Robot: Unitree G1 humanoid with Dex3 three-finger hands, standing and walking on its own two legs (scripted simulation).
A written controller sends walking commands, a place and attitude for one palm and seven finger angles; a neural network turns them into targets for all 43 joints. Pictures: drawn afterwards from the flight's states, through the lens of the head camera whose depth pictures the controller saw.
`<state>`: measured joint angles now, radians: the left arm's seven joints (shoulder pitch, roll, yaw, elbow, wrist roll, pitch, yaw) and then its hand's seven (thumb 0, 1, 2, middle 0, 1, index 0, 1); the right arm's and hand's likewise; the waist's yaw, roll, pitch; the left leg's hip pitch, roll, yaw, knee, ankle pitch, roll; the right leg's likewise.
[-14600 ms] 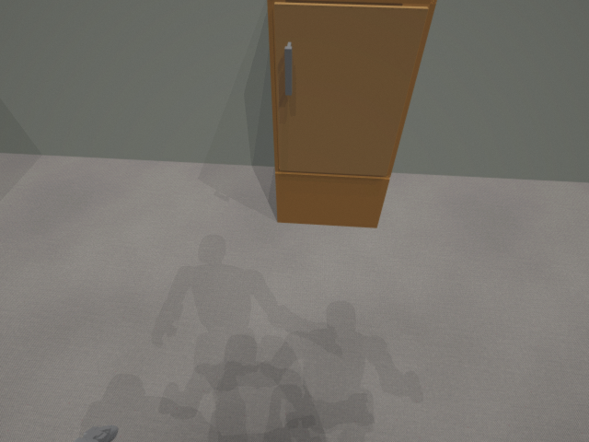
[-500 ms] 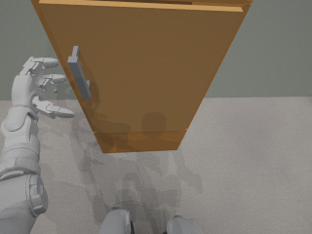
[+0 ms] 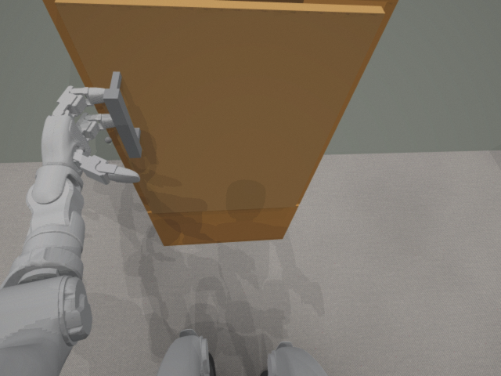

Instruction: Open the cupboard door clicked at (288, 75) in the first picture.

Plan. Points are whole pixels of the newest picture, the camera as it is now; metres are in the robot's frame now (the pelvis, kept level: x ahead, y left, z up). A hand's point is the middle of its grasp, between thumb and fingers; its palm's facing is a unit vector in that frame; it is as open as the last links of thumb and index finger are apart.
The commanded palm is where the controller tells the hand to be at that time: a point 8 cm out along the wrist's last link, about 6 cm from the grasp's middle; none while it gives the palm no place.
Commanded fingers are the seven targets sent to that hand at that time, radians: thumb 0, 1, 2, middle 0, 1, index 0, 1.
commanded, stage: slide the fingers in behind the handle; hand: left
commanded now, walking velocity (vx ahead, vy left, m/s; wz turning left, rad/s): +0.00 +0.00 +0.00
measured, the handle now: (126, 118) +0.52 +0.19 +0.06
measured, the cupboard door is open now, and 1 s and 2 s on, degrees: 0 0 0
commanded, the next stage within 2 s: close the thumb around the handle in 1.04 s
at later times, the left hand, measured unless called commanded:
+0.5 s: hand (131, 140) +0.46 +0.18 +0.07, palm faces +0.05 -1.00 +0.01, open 14.0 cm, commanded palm +0.44 +0.22 +0.07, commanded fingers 0.00 -0.50 0.30 -0.30 -1.20 -0.30 -1.20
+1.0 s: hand (139, 139) +0.47 +0.17 +0.07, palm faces +0.06 -1.00 -0.01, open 14.0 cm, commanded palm +0.44 +0.21 +0.07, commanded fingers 0.00 -0.50 0.30 -0.30 -1.20 -0.30 -1.20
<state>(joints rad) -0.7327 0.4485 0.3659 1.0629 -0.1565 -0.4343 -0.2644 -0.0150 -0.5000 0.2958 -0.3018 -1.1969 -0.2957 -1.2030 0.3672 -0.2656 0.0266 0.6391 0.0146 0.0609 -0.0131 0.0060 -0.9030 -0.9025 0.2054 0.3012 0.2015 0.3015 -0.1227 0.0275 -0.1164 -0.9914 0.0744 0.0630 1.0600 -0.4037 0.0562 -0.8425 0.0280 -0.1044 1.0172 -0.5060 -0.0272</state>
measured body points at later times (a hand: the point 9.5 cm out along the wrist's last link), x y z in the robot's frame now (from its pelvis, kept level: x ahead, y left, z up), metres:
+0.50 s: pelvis +0.00 -0.01 +0.00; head +0.10 +0.01 +0.44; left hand +0.46 +0.23 +0.07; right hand +0.04 -0.27 -0.12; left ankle +0.06 +0.09 -0.66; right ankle -0.01 -0.11 -0.66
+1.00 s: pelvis +0.00 -0.02 +0.00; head +0.10 -0.01 +0.44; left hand +0.46 +0.22 +0.07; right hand +0.04 -0.28 -0.12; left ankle +0.06 +0.09 -0.66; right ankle -0.01 -0.11 -0.66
